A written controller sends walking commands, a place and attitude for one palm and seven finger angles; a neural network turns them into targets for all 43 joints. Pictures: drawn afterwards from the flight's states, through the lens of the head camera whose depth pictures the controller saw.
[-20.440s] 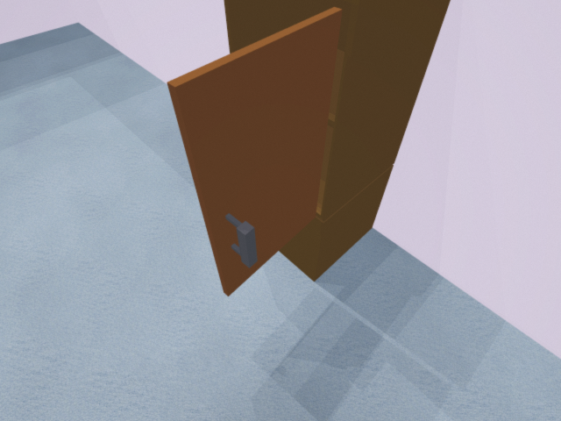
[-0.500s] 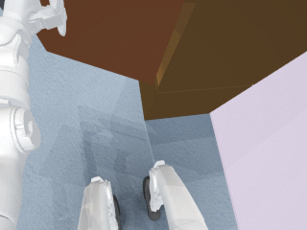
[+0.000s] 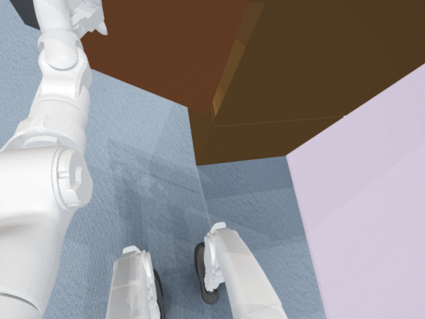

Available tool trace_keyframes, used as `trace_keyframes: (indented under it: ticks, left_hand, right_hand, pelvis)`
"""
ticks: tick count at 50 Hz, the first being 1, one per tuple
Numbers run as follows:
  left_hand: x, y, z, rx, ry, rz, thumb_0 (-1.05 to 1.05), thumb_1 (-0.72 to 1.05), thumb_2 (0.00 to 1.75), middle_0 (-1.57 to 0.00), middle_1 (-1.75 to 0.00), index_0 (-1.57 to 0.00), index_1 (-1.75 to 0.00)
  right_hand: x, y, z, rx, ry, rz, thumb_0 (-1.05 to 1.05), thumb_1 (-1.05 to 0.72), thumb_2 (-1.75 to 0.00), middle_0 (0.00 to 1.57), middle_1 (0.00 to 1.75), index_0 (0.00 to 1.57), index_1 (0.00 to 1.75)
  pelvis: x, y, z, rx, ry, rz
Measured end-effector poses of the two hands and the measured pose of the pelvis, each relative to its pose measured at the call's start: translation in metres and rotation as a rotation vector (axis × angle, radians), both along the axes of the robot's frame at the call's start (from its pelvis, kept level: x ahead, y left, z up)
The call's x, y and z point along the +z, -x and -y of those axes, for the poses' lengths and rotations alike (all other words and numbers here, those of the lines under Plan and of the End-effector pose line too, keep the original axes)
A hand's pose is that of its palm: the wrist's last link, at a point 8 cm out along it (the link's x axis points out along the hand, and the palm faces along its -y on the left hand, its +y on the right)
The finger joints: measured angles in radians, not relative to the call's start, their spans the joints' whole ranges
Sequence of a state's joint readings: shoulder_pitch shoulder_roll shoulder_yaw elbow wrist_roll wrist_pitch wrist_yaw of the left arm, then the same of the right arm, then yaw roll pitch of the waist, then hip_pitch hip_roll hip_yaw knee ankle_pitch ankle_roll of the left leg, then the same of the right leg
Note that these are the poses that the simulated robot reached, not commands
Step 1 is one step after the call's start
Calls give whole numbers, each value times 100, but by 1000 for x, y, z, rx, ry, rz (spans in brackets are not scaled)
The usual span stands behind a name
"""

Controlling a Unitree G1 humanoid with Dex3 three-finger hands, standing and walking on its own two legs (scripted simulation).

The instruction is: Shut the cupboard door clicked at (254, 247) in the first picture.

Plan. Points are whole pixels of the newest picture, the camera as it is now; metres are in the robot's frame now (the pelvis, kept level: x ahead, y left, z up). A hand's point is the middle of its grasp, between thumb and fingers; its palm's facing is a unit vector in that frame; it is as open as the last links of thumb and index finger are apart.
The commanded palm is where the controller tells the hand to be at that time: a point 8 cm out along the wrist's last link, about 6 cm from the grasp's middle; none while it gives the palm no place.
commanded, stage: pull the fist back off the door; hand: left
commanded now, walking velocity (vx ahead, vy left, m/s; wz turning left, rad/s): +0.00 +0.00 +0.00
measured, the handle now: out of the picture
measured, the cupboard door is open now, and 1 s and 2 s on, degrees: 62 62 62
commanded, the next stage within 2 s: draw the hand back to the body in 0.58 s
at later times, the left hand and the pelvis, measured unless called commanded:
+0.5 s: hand (103, 48) +0.55 +0.09 +0.06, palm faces +0.06 -1.00 -0.03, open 3.1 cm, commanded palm +0.51 +0.12 +0.07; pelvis +0.03 +0.00 +0.03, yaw +2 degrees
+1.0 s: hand (52, 74) +0.46 +0.13 +0.13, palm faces +0.10 -0.99 -0.05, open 3.1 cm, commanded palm +0.42 +0.18 +0.14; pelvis +0.04 -0.01 +0.09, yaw +2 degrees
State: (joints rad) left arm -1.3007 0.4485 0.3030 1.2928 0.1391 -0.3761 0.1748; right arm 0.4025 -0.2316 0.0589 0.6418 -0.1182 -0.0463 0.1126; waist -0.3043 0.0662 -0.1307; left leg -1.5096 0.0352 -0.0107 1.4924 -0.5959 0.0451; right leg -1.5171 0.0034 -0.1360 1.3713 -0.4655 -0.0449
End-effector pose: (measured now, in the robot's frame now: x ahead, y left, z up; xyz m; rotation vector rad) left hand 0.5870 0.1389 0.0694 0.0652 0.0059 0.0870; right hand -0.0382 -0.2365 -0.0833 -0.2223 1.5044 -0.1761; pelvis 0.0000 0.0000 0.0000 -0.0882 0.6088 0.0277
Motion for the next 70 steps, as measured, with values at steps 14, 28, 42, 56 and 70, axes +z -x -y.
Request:
trace_keyframes:
  ticks: [14, 28, 42, 56, 70]
  left_hand:
    - [-1, 24, 2, -18, 31, -27, 1, 90, 90, -130, -150, -130, -150]
    - [-7, 73, 3, -32, 37, -3, 1, 90, 90, -130, -150, -130, -150]
    - [15, 91, -9, -11, 19, 51, 2, 90, 90, -130, -150, -130, -150]
    - [93, 185, -59, -11, 19, 54, 1, 90, 90, -130, -150, -130, -150]
    - [150, 264, -98, 83, -166, -94, 1, 90, 90, -111, -129, -111, -129]
  right_hand:
    - [14, -10, 1, -35, -43, -3, 0, -90, -90, 20, 30, 20, 30]
    - [15, -100, 31, 69, 11, 145, 0, -90, -90, 20, 30, 20, 30]
    - [11, -129, 20, 57, -31, 237, 0, -90, -90, 20, 30, 20, 30]
    - [82, -169, 15, 92, -28, 395, 1, -90, -90, 20, 30, 20, 30]
    - [158, -275, -7, 124, 3, 711, 1, -90, -90, 20, 30, 20, 30]
  pelvis:
    - [25, -17, 3, -17, -32, 42]
    - [37, -29, 4, 5, -49, 89]
    - [44, -28, 7, -7, -66, 127]
    - [109, -44, 9, 14, -79, 321]
    - [152, -61, -1, 12, -92, 521]
